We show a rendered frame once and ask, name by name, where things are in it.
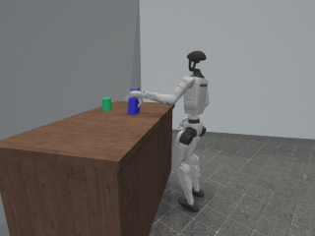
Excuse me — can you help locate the robot left hand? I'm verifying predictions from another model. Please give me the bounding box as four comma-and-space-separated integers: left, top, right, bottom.
124, 90, 144, 108

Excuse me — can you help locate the robot left foot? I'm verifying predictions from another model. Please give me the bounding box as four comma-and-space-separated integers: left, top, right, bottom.
178, 198, 199, 212

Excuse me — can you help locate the robot left upper arm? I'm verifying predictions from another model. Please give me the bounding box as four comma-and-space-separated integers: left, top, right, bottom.
166, 77, 195, 106

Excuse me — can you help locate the robot right hand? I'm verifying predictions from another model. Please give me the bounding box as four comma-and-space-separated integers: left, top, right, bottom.
176, 117, 189, 131

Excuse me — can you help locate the robot right upper arm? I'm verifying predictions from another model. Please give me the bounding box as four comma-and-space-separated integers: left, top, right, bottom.
205, 79, 210, 107

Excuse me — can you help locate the robot right shin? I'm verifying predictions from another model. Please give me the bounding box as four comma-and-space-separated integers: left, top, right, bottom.
187, 157, 201, 192

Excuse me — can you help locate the table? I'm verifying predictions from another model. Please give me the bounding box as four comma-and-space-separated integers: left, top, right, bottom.
0, 100, 175, 236

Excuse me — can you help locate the left robot forearm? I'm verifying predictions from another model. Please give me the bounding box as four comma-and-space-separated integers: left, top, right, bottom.
141, 90, 173, 104

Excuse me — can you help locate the sponge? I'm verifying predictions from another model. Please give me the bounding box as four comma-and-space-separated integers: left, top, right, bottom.
128, 97, 141, 115

